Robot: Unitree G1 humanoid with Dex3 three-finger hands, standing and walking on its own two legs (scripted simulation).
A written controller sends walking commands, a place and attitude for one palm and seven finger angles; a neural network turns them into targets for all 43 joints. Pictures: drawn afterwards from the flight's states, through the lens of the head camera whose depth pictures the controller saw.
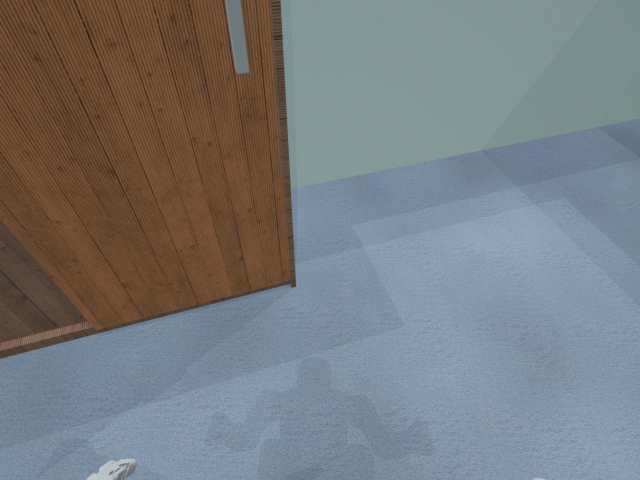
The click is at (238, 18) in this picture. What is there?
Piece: wardrobe's sliding door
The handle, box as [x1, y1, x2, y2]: [225, 0, 248, 73]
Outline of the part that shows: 225,0 235,69 237,73 248,72 240,0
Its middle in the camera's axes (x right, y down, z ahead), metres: -0.17 -0.45 +0.69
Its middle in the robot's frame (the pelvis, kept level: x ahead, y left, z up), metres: +0.84 +0.23 +0.26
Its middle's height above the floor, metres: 1.03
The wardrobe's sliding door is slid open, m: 0.00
